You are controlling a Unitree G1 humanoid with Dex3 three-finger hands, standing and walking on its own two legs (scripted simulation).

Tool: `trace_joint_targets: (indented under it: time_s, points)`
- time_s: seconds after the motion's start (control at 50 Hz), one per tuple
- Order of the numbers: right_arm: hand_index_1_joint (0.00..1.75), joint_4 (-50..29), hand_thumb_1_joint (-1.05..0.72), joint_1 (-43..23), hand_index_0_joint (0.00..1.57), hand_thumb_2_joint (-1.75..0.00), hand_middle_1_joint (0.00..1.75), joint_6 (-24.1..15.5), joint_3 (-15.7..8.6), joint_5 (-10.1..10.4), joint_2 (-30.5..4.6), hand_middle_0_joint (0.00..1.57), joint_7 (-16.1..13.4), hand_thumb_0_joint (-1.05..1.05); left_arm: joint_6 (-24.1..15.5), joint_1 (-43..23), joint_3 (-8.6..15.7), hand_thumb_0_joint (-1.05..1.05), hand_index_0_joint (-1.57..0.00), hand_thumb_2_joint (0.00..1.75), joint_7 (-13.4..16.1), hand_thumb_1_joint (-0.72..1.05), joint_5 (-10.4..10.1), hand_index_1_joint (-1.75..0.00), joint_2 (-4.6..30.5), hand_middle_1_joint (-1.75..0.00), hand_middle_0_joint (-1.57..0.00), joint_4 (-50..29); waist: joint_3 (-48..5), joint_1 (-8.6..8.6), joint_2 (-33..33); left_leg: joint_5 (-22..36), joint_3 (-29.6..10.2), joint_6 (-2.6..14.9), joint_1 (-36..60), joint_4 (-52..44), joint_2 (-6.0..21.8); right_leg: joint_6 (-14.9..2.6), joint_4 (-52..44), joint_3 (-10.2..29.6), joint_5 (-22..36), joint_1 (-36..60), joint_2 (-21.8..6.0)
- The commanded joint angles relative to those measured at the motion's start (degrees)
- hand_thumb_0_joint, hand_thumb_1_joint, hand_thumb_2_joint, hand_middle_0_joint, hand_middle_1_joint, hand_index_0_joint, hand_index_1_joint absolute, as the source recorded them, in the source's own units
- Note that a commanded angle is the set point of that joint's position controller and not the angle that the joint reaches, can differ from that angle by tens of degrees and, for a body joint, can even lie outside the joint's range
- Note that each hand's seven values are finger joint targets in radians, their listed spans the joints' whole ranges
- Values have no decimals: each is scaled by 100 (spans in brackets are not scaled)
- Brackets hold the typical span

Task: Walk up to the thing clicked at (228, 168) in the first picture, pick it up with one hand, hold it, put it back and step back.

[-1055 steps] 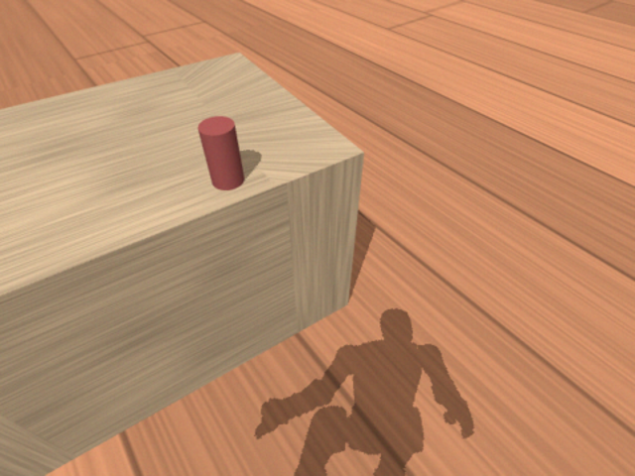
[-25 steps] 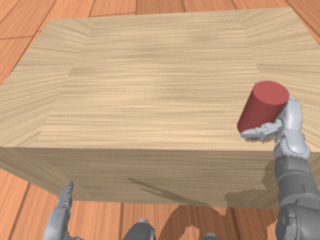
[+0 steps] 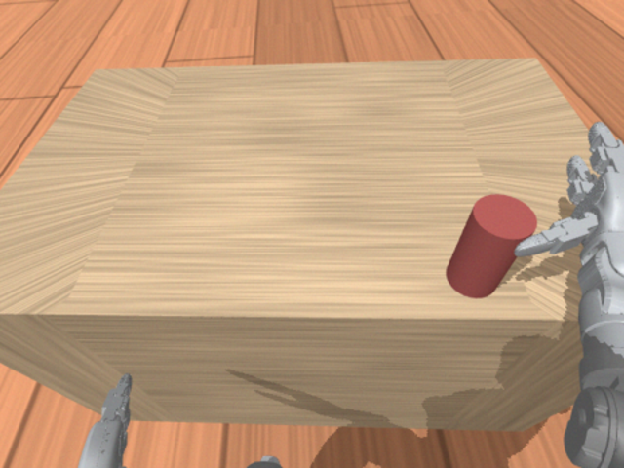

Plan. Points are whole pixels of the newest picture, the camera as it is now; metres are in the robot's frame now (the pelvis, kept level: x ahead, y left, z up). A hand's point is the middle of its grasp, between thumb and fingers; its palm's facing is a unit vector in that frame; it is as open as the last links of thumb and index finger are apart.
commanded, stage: rise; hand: right
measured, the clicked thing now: (485, 249) +0.42 -0.19 +0.04
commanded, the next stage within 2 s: sink last in 0.14 s
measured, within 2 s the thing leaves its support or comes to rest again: neither
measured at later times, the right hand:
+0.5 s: hand out of the picture +0.40 -0.37 +0.15, palm faces +0.47 +0.81 -0.34, open 17.7 cm
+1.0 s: hand out of the picture +0.18 -0.26 +0.11, palm faces +0.38 +0.85 -0.38, open 17.6 cm
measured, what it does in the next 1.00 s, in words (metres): stands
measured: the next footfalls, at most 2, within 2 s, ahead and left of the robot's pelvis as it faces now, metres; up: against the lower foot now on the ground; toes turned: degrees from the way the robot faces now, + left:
none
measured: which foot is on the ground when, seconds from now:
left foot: down 0.00-1.00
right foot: down 0.00-1.00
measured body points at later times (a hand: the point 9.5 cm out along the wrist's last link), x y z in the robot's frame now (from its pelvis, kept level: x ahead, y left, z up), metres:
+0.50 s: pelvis +0.02 +0.00 +0.03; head +0.05 +0.00 +0.48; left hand +0.16 +0.26 -0.03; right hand +0.37 -0.41 +0.17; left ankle +0.04 +0.15 -0.69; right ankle -0.01 -0.13 -0.69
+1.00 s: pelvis +0.02 +0.01 +0.04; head +0.01 +0.02 +0.49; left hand +0.19 +0.27 -0.02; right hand +0.16 -0.30 +0.13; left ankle +0.04 +0.15 -0.69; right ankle -0.01 -0.13 -0.69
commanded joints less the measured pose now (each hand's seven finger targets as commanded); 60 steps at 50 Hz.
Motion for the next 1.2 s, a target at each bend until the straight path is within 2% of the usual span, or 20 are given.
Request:
trace_joint_targets:
  time_s: [0.0, 0.06, 0.08, 0.12, 0.2, 0.24, 0.3, 0.34, 0.42, 0.54, 0.56, 0.66, 0.76, 0.82, 0.86, 0.9, 0.96, 1.0, 1.1, 1.18]
  points:
    - [5, -713, 57, -2400, 5, -3, 5, 31, -136, 157, -1558, 5, 372, 0, -399, -400, 156, 0, -5, 2, 94, -52, -74, -4, 765, -4, -5, -749, -1820, -102, -345, 1411, 204, 189, 1424, -726, -202, -142, -1018, -69, 1830, 932, 173]
    - [6, -301, 55, -2320, 6, -4, 6, 264, -111, 203, -1629, 6, 638, 0, -412, -162, 149, 0, -5, 7, 91, -56, -85, -6, 843, -5, -6, -568, -1530, -56, -153, 1446, 195, 174, 1457, -845, -188, -177, -1125, -96, 1823, 877, 202]
    - [6, -541, 58, -2282, 6, -4, 6, 293, -264, -481, -2812, 6, 297, 0, -362, -294, 163, 0, -5, 6, 65, -54, -88, -6, 818, -5, -5, -972, -1564, -527, -160, 1286, 192, 185, 1821, -1076, -129, -120, -1358, -196, 1832, 1002, 230]
    - [6, -31, 61, -2208, 6, -3, 6, 417, 192, -402, -1898, 5, 64, 0, -313, 73, 271, 0, -5, 5, 6, -53, -103, -5, 851, -4, -5, -789, -1092, -118, -6, 1260, 231, 190, 1538, -1149, -182, -132, -1469, -231, 1711, 1083, 214]
    - [6, -738, 61, -2443, 6, -3, 6, 463, -275, -759, -3078, 5, -315, 0, -221, 102, -78, 0, -4, 5, -161, -53, -91, -4, 570, -4, -5, -670, -1540, -458, -280, 1737, 178, 178, 2033, -1212, -101, -152, -1442, -343, 2128, 1221, 301]
    - [6, -694, 61, -2380, 5, -4, 6, 499, -399, -853, -3261, 5, -507, 0, -190, 39, 168, 0, -5, 6, -177, -53, -91, -5, 782, -5, -5, -584, -1676, -483, -368, 1810, 194, 194, 2170, -1247, -105, -129, -1521, -330, 2215, 1353, 304]
    - [6, -895, 61, -2372, 5, -4, 6, 506, -322, -903, -3096, 5, -742, 0, -210, -259, -16, 0, -5, 6, -179, -52, -82, -4, 672, -5, -5, -623, -1979, -507, -671, 1891, 215, 225, 2279, -1312, -114, -87, -1556, -327, 2382, 1645, 274]
    - [6, -1110, 61, -2128, 5, -4, 6, 537, -351, -924, -3129, 5, -900, 0, -222, -372, 100, 0, -5, 6, -145, -53, -96, -5, 822, -5, -5, -651, -2096, -552, -787, 1928, 259, 271, 2272, -1317, -155, -48, -1597, -279, 2602, 1861, 227]
    - [6, -1282, 61, -926, 5, -4, 6, 625, -200, -859, -2563, 5, -1051, 0, -274, -146, 321, 0, -4, 7, -108, -54, -82, -4, 1007, -4, -5, -620, -1896, -560, -814, 2208, 393, 337, 2203, -1372, -250, 59, -1622, -190, 3518, 2255, 92]
    - [6, -3272, 59, 1148, 5, -5, 6, 766, -10, -558, -1736, 5, -1059, 0, -161, -39, 124, 0, -5, 6, -235, -53, -162, -4, 498, -4, -5, 24, -990, -825, -881, 1935, 429, 358, 2427, -1619, -238, 9, -1983, -271, 2938, 1935, 115]
    - [6, -3824, 60, 1425, 5, -4, 6, 785, -124, -522, -1792, 5, -1077, 0, -154, -86, 345, 0, -5, 6, -219, -53, -173, -4, 702, -4, -5, -115, -1079, -786, -782, 2056, 427, 360, 2555, -1644, -229, -17, -2015, -297, 2970, 2006, 128]
    - [6, -5911, 60, 2933, 5, -4, 6, 757, -54, -405, -1199, 5, -1206, 0, -54, -458, 440, 0, -5, 5, -177, -52, -140, -4, 711, -5, -5, -109, -626, -774, -673, 1804, 437, 306, 2748, -1856, -210, -69, -2261, -310, 2504, 2033, 151]
    - [6, -6901, 60, 4665, 5, -4, 6, 715, -237, -397, -922, 5, -1413, 0, -31, -499, 815, 0, -5, 5, 39, -51, -66, -4, 968, -5, -5, -265, -571, -773, -566, 1981, 475, 275, 2963, -1860, -196, -61, -2307, -262, 2786, 2291, 154]
    - [6, -7184, 60, 5395, 5, -4, 6, 642, -97, -400, -495, 5, -1448, 0, -75, -593, 775, 0, -6, 4, 87, -50, -49, -4, 809, -5, -5, -428, -150, -824, -334, 1696, 469, 236, 2953, -1976, -148, -110, -2369, -292, 2349, 2141, 198]
    - [6, -7096, 58, 5981, 5, -5, 6, 611, 250, -401, -19, 5, -1373, 0, -67, -296, 635, 0, -6, 4, 63, -50, -49, -4, 510, -5, -5, -163, 179, -759, -240, 1549, 486, 209, 2817, -2024, -137, -137, -2401, -327, 2160, 2076, 219]
    - [6, -7238, 57, 6315, 5, -5, 6, 543, 258, -401, 27, 5, -1340, 0, -90, -202, 572, 0, -6, 3, 27, -50, -56, -4, 417, -5, -5, -110, 342, -785, -194, 1464, 482, 193, 2758, -2039, -123, -149, -2415, -350, 2065, 2016, 227]
    - [6, -7498, 56, 5724, 5, -5, 6, 432, 386, -429, 23, 5, -1321, 0, -134, -367, 622, 0, -6, 4, 40, -50, -27, -5, 418, -5, -5, 128, 630, -639, -284, 917, 437, 176, 2507, -2171, -100, -180, -2565, -333, 1435, 2015, 263]
    - [6, -7390, 56, 5758, 5, -5, 6, 400, 185, -462, -115, 5, -1365, 0, -219, -465, 917, 0, -6, 3, 116, -50, 8, -4, 694, -5, -5, 147, 516, -607, -251, 806, 427, 158, 2495, -2205, -78, -209, -2606, -301, 1277, 2088, 287]
    - [6, -7041, 57, 5948, 5, -5, 6, 197, -57, -504, -238, 5, -1410, 0, -373, -702, 691, 0, -6, 3, 120, -50, 57, -4, 534, -5, -5, 94, 281, -835, -68, 933, 455, 158, 2810, -2203, -53, -193, -2572, -279, 1491, 2105, 320]
    - [6, -6775, 57, 5944, 5, -5, 6, 44, -99, -519, -274, 5, -1406, 0, -441, -912, 850, 0, -6, 5, 122, -52, 94, -5, 700, -5, -5, 283, 521, -885, -147, 427, 428, 167, 2740, -2389, -27, -200, -2708, -306, 1071, 1999, 367]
